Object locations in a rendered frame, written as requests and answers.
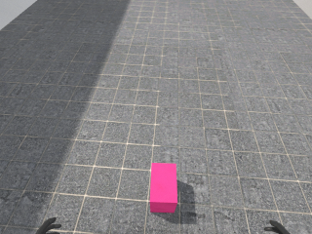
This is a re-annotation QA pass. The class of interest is robot right hand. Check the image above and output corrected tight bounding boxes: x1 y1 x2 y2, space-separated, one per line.
264 219 290 234

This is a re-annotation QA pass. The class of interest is robot left hand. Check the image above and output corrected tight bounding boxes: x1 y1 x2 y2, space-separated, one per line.
35 217 61 234

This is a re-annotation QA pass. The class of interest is carton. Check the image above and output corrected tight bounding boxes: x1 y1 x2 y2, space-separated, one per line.
149 163 177 214

